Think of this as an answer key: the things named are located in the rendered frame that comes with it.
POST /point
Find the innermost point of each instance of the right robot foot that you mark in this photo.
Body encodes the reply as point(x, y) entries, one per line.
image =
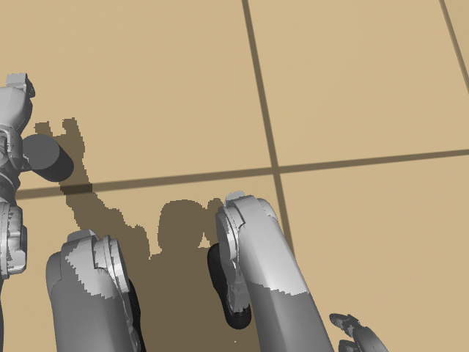
point(237, 320)

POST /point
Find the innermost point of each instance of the right robot hand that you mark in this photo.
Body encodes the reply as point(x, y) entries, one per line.
point(365, 340)

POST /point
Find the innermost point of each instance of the left robot foot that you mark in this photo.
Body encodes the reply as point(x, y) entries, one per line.
point(136, 312)

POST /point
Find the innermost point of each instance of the can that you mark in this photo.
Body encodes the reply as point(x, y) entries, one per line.
point(47, 158)

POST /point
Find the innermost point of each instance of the left robot hand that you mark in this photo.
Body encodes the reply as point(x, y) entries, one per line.
point(15, 105)

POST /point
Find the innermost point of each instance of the left robot arm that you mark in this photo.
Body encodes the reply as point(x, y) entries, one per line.
point(13, 234)

